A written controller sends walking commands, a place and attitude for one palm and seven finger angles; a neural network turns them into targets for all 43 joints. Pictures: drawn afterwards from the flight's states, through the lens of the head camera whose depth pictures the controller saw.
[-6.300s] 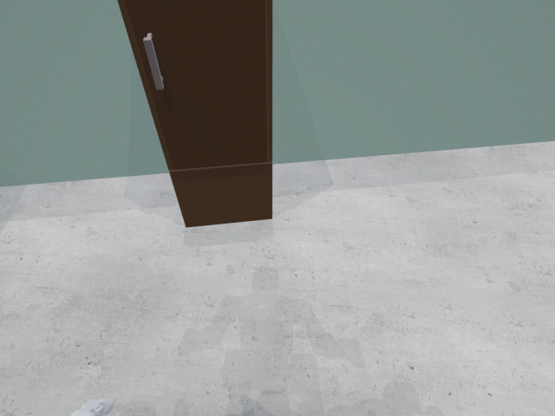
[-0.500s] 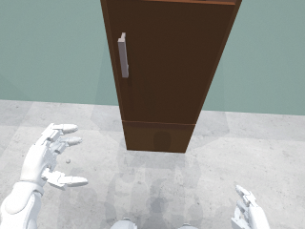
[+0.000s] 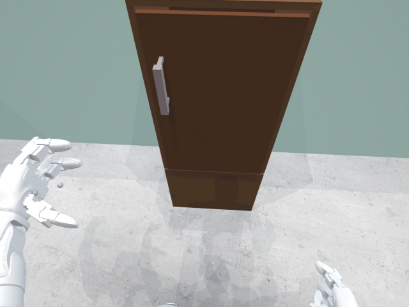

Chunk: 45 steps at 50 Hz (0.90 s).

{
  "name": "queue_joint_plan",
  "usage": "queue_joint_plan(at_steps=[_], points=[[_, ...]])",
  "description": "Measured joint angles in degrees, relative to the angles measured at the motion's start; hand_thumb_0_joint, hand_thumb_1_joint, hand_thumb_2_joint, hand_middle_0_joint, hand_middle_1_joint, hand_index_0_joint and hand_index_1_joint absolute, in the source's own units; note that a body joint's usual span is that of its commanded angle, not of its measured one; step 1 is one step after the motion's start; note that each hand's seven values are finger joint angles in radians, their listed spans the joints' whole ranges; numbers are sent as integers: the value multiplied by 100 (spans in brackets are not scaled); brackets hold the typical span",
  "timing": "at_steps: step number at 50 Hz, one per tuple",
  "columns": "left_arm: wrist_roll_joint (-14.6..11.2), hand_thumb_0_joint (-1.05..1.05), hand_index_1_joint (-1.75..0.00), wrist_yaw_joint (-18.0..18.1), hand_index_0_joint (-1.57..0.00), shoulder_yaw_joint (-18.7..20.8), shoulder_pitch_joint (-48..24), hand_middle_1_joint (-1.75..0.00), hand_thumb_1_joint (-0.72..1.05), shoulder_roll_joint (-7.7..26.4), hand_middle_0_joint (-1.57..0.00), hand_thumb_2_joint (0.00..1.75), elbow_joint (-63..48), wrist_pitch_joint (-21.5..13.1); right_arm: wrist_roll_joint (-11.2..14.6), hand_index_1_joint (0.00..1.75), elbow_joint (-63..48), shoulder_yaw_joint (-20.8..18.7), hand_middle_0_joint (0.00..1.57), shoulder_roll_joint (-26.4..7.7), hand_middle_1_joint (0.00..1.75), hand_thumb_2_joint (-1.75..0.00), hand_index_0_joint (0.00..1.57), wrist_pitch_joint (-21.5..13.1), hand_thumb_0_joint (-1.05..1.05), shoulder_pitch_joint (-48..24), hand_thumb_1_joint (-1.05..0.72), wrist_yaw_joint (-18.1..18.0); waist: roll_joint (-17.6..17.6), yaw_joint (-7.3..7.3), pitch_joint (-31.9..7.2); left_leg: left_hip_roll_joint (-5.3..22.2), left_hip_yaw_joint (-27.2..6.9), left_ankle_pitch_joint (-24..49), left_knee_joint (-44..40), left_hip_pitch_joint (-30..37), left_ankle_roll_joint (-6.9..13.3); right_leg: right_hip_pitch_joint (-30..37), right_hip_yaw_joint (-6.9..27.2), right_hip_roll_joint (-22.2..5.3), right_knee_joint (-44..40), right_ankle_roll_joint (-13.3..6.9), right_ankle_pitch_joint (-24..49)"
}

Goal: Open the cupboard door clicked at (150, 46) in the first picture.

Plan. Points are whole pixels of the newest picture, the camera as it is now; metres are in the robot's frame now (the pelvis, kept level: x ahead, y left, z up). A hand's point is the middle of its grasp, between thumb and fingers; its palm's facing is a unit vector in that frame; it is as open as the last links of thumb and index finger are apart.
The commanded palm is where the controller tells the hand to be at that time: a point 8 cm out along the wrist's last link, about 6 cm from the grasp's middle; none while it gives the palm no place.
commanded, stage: raise the hand with hooked fingers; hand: left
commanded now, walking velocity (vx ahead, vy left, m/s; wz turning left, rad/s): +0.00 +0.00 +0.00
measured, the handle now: (162, 87) +0.61 +0.15 +0.07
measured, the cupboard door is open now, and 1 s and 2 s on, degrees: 0 0 0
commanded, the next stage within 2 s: move the hooked fingers beside the handle in 0.44 s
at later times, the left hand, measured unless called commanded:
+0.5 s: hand (66, 194) +0.28 +0.27 +0.09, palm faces +0.02 -1.00 -0.04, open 13.9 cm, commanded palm +0.25 +0.31 +0.09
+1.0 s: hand (95, 154) +0.37 +0.25 +0.08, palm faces +0.00 -1.00 -0.02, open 13.9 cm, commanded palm +0.34 +0.30 +0.08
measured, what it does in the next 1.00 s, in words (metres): stands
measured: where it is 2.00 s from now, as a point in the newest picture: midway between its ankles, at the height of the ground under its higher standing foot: outside the picture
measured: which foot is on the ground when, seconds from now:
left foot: down 0.00-1.00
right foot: down 0.00-1.00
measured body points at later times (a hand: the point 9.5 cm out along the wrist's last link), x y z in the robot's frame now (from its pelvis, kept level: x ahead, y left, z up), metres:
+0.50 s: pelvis -0.01 +0.00 +0.00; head +0.02 -0.01 +0.45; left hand +0.28 +0.32 +0.09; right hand +0.14 -0.25 -0.08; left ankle +0.00 +0.12 -0.71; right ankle +0.00 -0.11 -0.71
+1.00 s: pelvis -0.01 +0.01 +0.00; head +0.05 +0.01 +0.44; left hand +0.37 +0.30 +0.09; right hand +0.10 -0.25 -0.10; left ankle +0.00 +0.12 -0.71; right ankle +0.00 -0.11 -0.71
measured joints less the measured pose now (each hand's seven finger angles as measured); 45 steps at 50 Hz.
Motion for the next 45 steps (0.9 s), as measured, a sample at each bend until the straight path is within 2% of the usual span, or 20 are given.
queue_joint_plan(at_steps=[5, 10, 16, 23, 29, 36, 41, 45], points=[[-18, -1, -120, -173, -30, -87, 72, -120, -49, -24, -30, 30, 122, 96, 14, 30, -66, -63, 20, -81, 30, -89, 20, 48, 1, 85, -91, 43, 23, -59, -41, 6, 71, 57, -120, 47, 1, -8, 69, 7, -64, 1, 52], [36, -1, -120, -14, -30, -42, 151, -120, -49, -175, -30, 30, 89, -95, -14, 30, -115, -98, 20, -72, 29, -89, 20, 84, 1, 108, -91, 78, -36, -82, -6, 16, 116, 81, -141, 71, -9, -26, 115, 16, -34, -11, 64], [87, -1, -120, 119, -30, -4, 124, -120, -49, -207, -30, 30, 91, -276, -16, 30, -107, -68, 20, -10, 29, -89, 20, 114, 1, 91, -91, 70, -61, -62, 46, 28, 93, 106, -129, 92, -21, 5, 94, 29, -29, -28, 85], [29, -1, -120, -50, -30, -67, 71, -120, -50, -161, -30, 30, 258, -196, 8, 30, -88, -1, 20, 26, 29, -89, 20, 116, 1, 21, -91, 27, -17, -40, 18, 24, 85, 135, -133, 105, -11, 33, 89, 27, -59, -16, 126], [50, -1, -120, -8, -30, -72, 17, -120, -50, -171, -30, 30, 302, -218, 7, 30, -121, 13, 20, 34, 29, -89, 20, 74, 1, -10, -91, 18, -18, -19, 43, 6, 88, 151, -119, 90, 9, 25, 93, 10, -54, 0, 147], [218, -1, -120, 101, -30, -306, -772, -120, -50, -177, -30, 30, 827, -229, 13, 30, 4, 56, 20, 19, 30, -89, 20, 58, 1, -59, -91, -61, -66, -9, 117, -47, 5, 165, -13, -80, 30, -89, 13, -43, 20, 19, 142], [448, -1, -120, 210, -30, -423, -1378, -120, -50, -94, -30, 30, 1218, -188, -16, 30, 33, 67, 20, 45, 30, -89, 20, 103, 1, -55, -91, -45, -120, -129, 139, -40, 25, 164, 32, -236, 39, -250, 35, -38, 53, 23, 159], [507, -1, -120, 331, -30, -367, -1598, -120, -50, -65, -30, 30, 1402, -215, -37, 30, 16, 43, 20, 54, 30, -89, 20, 187, 1, 71, -91, 22, -126, -237, 63, -21, 102, 129, 27, -286, 51, -340, 114, -20, 61, 40, 151]])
